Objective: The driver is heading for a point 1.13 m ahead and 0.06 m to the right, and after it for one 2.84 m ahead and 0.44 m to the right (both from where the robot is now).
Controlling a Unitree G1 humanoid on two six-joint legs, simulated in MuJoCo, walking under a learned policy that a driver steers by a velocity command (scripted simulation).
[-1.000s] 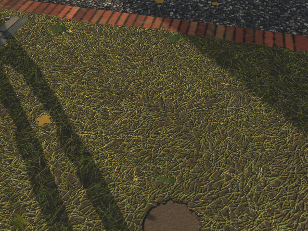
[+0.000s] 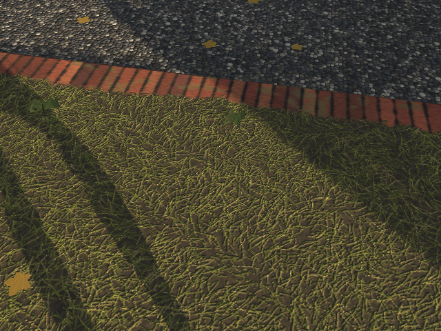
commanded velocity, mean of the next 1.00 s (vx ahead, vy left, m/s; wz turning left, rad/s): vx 0.50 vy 0.00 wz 0.00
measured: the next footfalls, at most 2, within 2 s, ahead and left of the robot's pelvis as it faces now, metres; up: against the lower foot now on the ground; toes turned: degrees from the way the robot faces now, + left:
right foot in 0.30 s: +0.34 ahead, -0.17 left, +0.00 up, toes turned -2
left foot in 0.86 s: +0.65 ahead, +0.08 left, +0.00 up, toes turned +3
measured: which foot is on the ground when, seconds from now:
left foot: down 0.00-0.30, up 0.32-0.84, down 0.86-1.00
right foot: up 0.00-0.28, down 0.30-0.88, up 0.90-1.00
